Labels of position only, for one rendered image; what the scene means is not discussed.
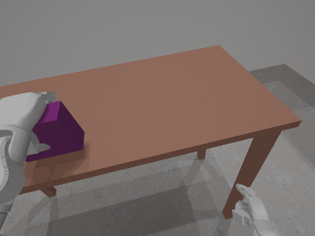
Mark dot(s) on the right robot forearm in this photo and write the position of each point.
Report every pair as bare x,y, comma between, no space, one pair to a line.
264,227

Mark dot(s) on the left robot forearm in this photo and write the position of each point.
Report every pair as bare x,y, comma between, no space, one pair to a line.
14,145

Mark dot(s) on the sponge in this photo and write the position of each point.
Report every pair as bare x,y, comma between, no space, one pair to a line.
58,129

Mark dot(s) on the robot left hand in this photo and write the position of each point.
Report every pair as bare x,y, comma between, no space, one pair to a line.
23,111

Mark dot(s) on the robot right hand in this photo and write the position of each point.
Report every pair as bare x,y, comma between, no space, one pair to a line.
246,213

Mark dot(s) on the table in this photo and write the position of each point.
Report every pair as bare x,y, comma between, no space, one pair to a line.
148,110

